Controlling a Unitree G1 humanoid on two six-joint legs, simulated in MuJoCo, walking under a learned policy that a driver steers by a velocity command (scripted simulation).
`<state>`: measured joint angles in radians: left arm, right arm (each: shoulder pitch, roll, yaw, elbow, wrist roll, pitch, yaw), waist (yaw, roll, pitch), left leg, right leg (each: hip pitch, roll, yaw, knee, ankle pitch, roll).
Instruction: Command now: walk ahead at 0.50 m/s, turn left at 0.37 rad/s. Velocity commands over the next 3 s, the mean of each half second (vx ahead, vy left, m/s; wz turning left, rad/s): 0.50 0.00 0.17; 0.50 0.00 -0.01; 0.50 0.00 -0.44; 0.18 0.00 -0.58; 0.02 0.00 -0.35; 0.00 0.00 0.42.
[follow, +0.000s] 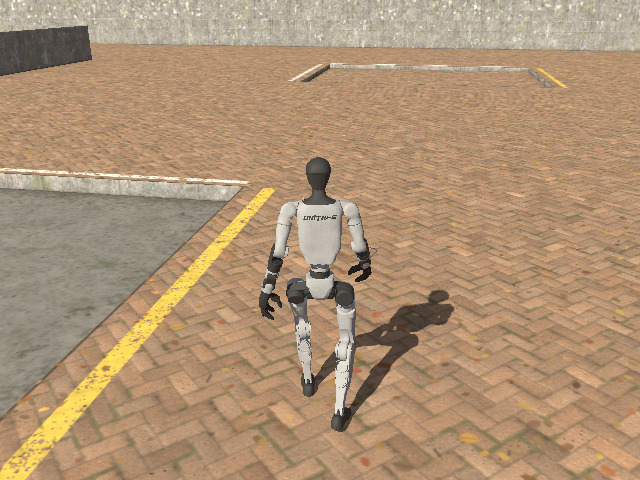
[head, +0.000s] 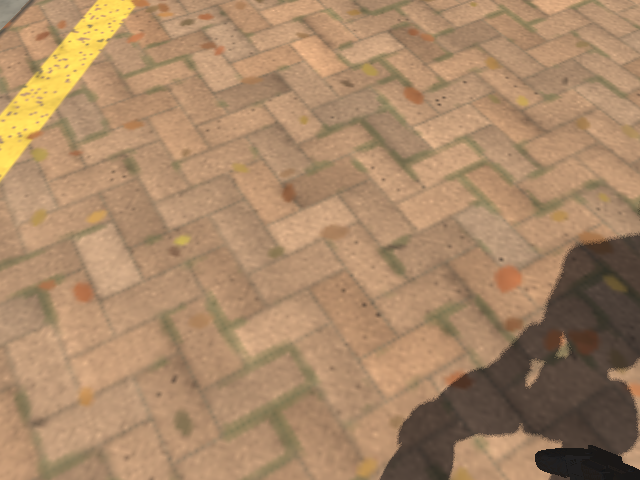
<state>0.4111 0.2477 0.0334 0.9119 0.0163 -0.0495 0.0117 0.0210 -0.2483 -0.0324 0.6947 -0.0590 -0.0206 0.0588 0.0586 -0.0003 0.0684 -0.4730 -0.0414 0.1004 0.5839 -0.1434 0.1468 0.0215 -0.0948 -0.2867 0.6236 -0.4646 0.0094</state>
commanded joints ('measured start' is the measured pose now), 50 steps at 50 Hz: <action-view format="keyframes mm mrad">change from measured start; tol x16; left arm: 1 10 120 22 -136 -11 -12 -14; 21 -436 67 9 -210 12 14 -48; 28 119 298 86 -55 43 -16 -11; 32 -142 90 34 -68 0 -22 -23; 50 56 126 34 83 3 -34 -2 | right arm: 1 419 -283 -90 42 25 1 -41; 6 239 -107 -38 87 47 -30 -55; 28 523 -49 -11 217 72 -63 -61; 50 -43 -63 0 71 34 -42 -35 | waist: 1 -174 177 -431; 5 -50 13 -84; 21 -121 60 43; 26 63 38 -147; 28 45 -288 -374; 32 -53 -44 -54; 50 -28 -69 15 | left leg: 1 845 452 -864 -272 -60 252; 7 357 220 -292 -366 338 92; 20 532 224 -200 -436 354 60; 25 580 233 -159 -177 804 11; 27 271 119 -76 347 455 -35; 28 -36 -84 -83 672 -348 -67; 29 -119 -29 -216 743 -337 -46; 43 -138 135 -50 159 126 -141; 50 -56 79 -57 -28 42 -103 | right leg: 1 -665 97 183 784 -80 -16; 21 -679 19 228 1 436 -48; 26 -164 123 194 -142 325 -148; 28 306 -336 941 -292 194 -336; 29 213 -285 951 -342 146 -308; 34 -171 -129 498 -443 434 -214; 50 36 -121 400 -373 806 -196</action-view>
